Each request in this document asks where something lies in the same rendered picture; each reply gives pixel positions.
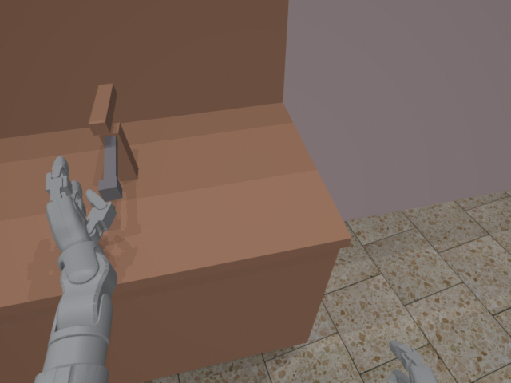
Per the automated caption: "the counter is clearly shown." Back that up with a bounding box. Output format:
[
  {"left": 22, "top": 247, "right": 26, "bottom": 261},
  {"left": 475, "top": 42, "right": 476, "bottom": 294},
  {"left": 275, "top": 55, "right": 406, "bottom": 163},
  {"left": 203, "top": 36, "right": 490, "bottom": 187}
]
[{"left": 0, "top": 0, "right": 352, "bottom": 383}]

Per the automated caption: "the robot left forearm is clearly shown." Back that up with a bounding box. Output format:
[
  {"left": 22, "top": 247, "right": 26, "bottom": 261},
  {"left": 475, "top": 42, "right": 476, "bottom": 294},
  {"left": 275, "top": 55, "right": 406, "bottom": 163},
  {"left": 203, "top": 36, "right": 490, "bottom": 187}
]
[{"left": 34, "top": 241, "right": 117, "bottom": 383}]

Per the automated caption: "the left robot hand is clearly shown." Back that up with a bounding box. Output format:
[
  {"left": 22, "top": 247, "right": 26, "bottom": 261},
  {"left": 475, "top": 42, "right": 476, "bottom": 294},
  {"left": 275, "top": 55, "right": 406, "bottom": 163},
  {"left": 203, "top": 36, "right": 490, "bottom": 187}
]
[{"left": 46, "top": 156, "right": 117, "bottom": 253}]

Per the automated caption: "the right robot hand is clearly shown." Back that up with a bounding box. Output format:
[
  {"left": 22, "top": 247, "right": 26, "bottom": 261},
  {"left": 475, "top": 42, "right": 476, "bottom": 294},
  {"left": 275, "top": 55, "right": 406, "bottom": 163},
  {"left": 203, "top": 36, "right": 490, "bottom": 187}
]
[{"left": 387, "top": 340, "right": 438, "bottom": 383}]

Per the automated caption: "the tap lever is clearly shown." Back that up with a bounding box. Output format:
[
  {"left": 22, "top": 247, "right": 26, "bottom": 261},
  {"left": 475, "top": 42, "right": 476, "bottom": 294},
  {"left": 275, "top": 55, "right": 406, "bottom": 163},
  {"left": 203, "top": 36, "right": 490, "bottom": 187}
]
[{"left": 98, "top": 136, "right": 122, "bottom": 202}]

